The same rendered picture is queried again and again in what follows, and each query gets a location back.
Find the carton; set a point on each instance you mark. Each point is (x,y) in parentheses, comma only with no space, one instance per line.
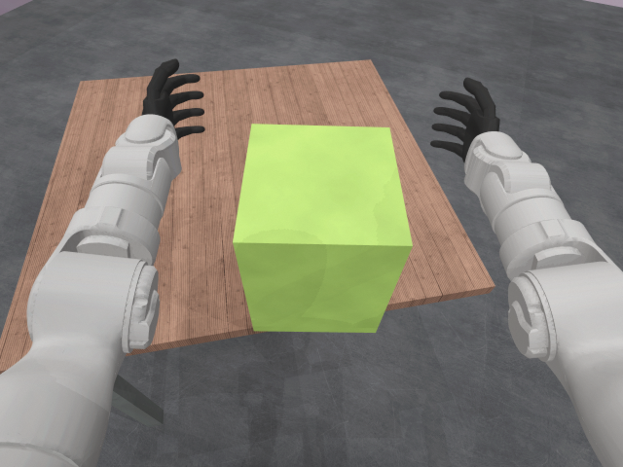
(322,233)

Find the right robot hand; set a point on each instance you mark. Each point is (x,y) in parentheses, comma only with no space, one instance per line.
(481,119)

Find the robot left upper arm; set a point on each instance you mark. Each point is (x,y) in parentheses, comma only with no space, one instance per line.
(55,402)

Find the table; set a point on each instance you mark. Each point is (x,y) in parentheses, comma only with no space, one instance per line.
(200,289)

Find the robot left forearm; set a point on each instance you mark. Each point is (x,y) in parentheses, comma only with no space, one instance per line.
(127,200)

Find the robot right upper arm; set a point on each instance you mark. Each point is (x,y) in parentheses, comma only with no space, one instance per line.
(571,318)

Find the robot right forearm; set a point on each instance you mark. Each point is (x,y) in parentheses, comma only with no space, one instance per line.
(529,219)

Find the left robot hand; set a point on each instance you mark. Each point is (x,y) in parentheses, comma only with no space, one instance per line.
(160,101)

